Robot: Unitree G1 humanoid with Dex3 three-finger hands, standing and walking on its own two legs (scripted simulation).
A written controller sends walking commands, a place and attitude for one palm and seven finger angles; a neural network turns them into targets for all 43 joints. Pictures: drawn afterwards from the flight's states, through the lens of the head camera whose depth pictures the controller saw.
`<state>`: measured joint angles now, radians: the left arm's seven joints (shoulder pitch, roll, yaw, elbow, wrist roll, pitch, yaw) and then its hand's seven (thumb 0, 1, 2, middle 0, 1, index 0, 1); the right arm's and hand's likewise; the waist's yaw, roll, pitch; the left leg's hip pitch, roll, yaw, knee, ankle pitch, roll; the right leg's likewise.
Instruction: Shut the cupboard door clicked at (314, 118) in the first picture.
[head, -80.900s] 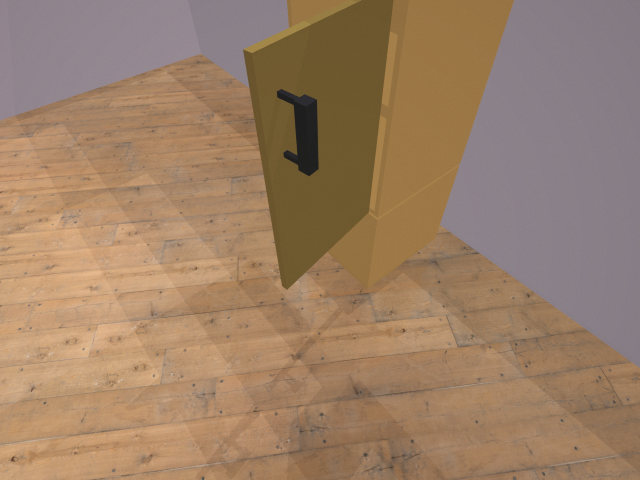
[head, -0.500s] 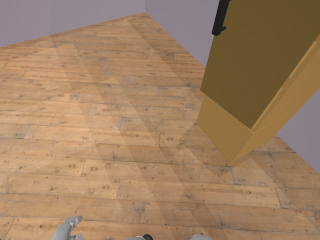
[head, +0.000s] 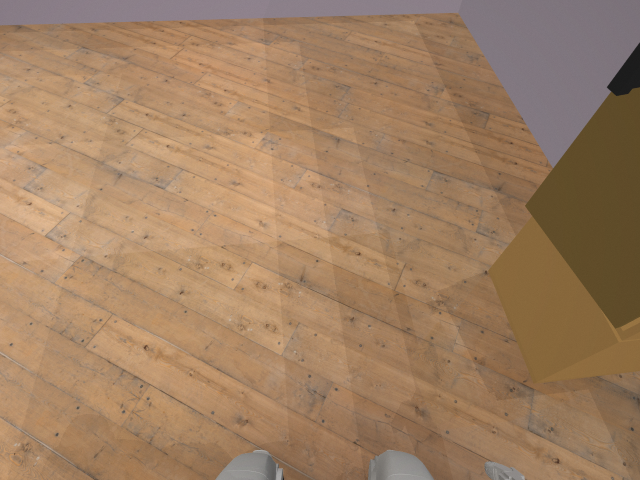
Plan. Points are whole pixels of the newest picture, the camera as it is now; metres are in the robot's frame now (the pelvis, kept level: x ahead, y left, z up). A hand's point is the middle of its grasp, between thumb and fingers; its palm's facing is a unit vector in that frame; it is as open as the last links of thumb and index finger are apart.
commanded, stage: walk to a spot facing it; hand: left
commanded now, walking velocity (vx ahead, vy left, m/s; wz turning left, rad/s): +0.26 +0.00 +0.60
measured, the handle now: out of the picture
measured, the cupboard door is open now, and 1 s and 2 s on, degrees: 10 10 10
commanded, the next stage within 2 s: turn to face it in 1.04 s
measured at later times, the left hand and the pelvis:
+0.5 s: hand out of the picture +0.00 +0.19 -0.16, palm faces +0.42 -0.89 -0.19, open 7.4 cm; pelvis +0.06 +0.01 +0.01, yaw +23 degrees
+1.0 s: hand (129, 382) +0.24 +0.29 -0.13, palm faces +0.52 -0.82 -0.24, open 7.3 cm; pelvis +0.23 +0.07 +0.01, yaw +33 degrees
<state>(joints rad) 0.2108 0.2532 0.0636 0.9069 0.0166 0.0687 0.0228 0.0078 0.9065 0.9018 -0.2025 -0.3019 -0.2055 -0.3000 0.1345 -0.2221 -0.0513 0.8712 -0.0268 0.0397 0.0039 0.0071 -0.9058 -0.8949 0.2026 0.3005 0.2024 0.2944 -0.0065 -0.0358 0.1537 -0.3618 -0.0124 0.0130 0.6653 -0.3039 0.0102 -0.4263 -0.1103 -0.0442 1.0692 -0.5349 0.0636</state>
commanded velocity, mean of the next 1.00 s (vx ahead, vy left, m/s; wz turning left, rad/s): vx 0.29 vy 0.00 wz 0.52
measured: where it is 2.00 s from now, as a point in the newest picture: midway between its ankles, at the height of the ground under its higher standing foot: (257, 408)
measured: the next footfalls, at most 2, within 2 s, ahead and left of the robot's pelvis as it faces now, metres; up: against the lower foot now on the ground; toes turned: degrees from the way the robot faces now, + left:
right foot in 0.16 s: +0.07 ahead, -0.14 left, +0.00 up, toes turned +3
left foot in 0.52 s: +0.10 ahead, +0.16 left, +0.00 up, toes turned +30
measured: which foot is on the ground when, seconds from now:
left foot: down 0.00-0.14, up 0.16-0.50, down 0.52-0.90, up 0.92-1.00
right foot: up 0.00-0.14, down 0.16-0.52, up 0.54-0.90, down 0.92-1.00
